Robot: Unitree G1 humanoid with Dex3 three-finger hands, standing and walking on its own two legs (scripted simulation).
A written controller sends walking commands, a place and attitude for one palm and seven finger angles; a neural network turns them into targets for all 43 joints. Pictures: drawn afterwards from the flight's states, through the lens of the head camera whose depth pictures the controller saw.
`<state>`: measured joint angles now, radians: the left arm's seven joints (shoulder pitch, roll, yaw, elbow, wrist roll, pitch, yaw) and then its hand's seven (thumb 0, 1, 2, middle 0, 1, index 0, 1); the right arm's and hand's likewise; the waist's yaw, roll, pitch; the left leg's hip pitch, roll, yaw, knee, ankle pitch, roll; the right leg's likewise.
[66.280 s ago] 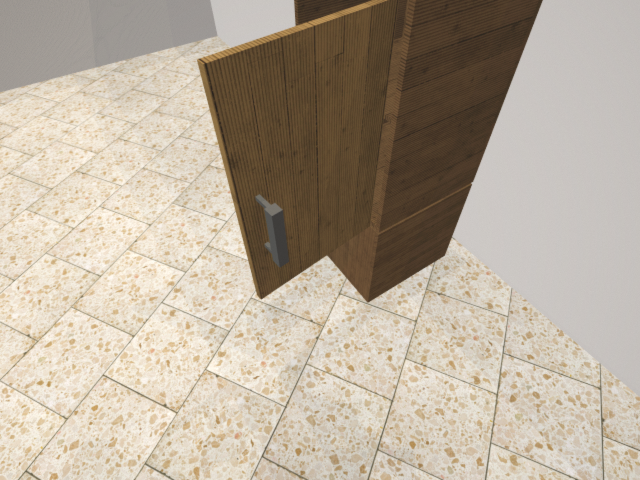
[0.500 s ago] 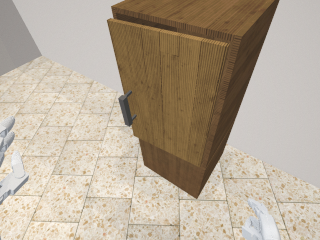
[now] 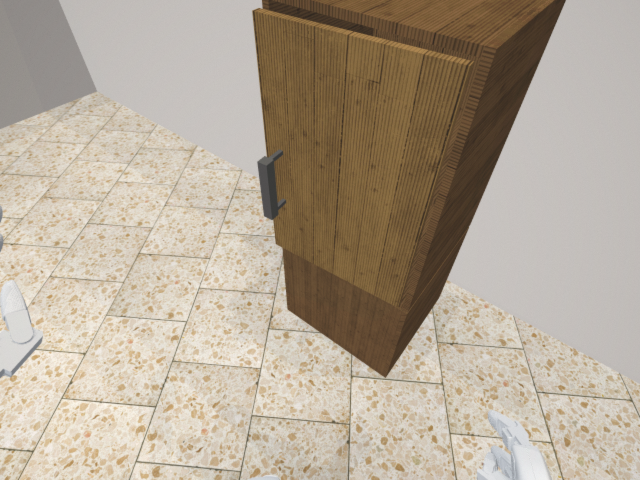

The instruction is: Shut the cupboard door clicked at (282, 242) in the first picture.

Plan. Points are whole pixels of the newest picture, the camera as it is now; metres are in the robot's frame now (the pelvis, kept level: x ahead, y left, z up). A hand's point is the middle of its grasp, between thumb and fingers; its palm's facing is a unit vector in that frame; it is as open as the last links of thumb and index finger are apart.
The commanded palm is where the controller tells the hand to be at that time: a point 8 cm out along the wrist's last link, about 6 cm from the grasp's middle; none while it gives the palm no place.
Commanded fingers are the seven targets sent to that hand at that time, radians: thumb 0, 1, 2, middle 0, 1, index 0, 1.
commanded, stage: step back with the hand held close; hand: left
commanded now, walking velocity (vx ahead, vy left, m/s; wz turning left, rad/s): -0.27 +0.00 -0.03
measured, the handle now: (274, 184) +0.72 +0.16 -0.08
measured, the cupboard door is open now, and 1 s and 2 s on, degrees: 4 4 4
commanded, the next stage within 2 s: stop stepping back and stand still in 0.48 s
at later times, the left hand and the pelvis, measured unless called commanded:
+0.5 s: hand out of the picture +0.08 +0.28 +0.18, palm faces +0.52 -0.73 -0.45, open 7.4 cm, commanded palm +0.03 +0.32 +0.19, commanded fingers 0.00 0.90 0.90 -0.20 -0.30 -0.20 -0.30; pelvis -0.09 +0.01 +0.00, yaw +4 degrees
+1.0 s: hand out of the picture +0.03 +0.31 +0.18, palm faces +0.52 -0.75 -0.41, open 7.4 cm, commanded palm -0.03 +0.32 +0.19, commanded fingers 0.00 0.90 0.90 -0.20 -0.30 -0.20 -0.30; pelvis -0.17 +0.02 +0.01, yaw +1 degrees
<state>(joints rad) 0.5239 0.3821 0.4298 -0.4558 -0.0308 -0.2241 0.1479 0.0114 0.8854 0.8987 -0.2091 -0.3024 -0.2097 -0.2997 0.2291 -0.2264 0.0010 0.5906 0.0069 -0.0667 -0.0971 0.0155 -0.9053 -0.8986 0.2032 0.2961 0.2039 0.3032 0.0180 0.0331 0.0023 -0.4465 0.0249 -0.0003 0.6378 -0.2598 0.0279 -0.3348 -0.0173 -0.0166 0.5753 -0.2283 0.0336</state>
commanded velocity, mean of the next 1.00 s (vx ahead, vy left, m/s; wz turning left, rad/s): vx -0.15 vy -0.01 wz -0.05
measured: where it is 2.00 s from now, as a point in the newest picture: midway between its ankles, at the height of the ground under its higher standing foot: outside the picture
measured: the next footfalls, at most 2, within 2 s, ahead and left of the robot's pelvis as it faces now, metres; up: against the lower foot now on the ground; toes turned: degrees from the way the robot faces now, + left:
right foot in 0.32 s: +0.00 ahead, -0.13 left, +0.00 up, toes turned +8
left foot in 0.52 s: -0.05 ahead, +0.12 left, +0.00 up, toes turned +1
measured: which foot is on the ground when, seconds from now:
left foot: down 0.00-0.36, up 0.38-0.50, down 0.52-1.00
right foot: down 0.00-0.20, up 0.22-0.30, down 0.32-0.52, up 0.54-0.68, down 0.70-1.00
